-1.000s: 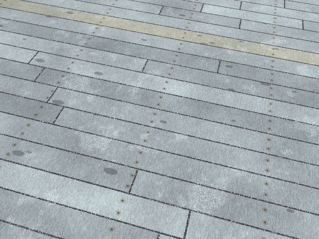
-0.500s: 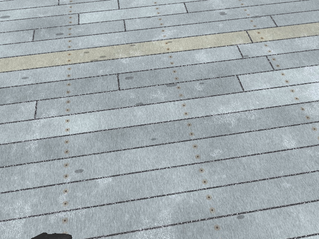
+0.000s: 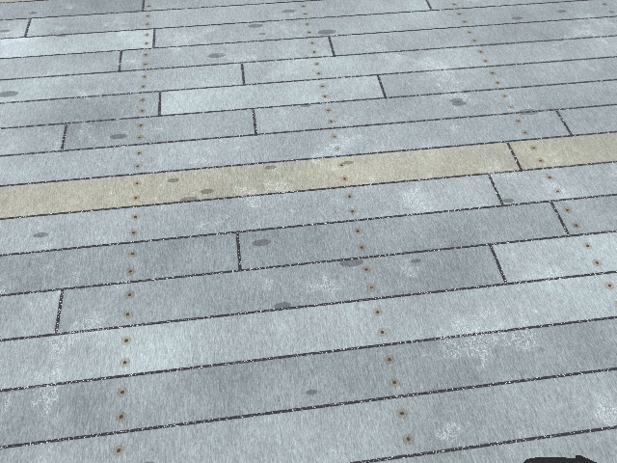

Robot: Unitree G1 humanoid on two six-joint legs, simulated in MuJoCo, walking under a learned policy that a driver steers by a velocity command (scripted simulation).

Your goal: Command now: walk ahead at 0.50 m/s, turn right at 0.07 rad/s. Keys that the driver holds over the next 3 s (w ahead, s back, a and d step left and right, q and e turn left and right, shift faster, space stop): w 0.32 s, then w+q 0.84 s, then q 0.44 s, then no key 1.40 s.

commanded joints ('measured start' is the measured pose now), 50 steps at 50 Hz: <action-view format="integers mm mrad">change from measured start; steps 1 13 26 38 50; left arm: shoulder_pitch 98 -279 1 -137 -45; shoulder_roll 35 35 248 56 139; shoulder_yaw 4 -9 56 24 47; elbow -84 -142 -99 -59 4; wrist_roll -38 21 56 -2 5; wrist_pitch -19 27 -28 -55 -10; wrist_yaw -2 -40 9 6 24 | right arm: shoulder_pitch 452 314 404 157 5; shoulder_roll -318 -109 -23 -46 -62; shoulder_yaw -96 -39 -18 -49 -44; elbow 64 158 150 105 18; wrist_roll -24 33 63 7 -5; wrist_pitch -14 -45 -31 52 43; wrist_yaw -24 -4 -13 30 40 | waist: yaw -161 -68 56 -73 -74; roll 303 64 -211 -65 -94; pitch -349 48 -312 23 -2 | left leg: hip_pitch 794 333 -1 -236 -3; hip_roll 437 187 -18 112 -40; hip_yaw -710 -162 -42 -92 104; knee -185 -426 472 513 92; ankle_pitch -173 163 -104 -6 -144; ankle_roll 241 145 3 -42 87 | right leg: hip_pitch -599 -723 209 -181 34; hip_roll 46 -190 -464 -346 -370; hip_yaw -54 -69 353 -106 -330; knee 839 497 -33 -289 27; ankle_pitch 29 323 123 440 1146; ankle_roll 3 64 -103 -72 -31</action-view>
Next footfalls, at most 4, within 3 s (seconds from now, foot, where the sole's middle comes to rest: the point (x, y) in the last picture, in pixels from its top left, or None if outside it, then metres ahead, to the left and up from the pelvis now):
0.50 right None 0.43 -0.11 -0.76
1.04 left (273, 376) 0.65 0.15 -0.76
1.54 right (304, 288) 0.89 0.09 -0.76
1.96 left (245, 352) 0.70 0.22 -0.76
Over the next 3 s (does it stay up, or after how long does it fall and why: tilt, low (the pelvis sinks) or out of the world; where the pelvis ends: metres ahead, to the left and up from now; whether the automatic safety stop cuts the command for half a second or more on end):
stays up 0.76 0.14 0.02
